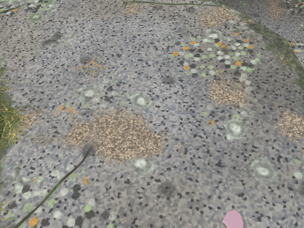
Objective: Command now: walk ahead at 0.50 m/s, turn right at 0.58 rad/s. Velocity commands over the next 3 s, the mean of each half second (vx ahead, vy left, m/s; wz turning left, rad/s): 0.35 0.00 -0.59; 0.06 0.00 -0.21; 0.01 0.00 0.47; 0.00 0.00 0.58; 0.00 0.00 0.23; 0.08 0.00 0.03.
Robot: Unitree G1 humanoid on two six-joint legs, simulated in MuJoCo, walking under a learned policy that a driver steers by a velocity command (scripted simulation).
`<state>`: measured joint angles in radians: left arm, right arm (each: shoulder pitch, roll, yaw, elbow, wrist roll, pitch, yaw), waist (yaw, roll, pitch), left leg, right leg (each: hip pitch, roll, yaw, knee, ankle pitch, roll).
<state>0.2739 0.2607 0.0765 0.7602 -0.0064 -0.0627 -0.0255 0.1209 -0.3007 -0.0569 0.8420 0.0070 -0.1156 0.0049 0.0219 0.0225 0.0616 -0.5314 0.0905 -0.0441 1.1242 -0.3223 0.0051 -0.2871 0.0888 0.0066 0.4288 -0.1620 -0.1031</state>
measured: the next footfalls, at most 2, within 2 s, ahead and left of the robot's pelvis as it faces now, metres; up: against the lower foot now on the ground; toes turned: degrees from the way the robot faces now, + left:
left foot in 0.30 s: +0.38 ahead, +0.12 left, +0.00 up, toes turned -14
right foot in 0.76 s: +0.30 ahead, -0.13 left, +0.00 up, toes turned -27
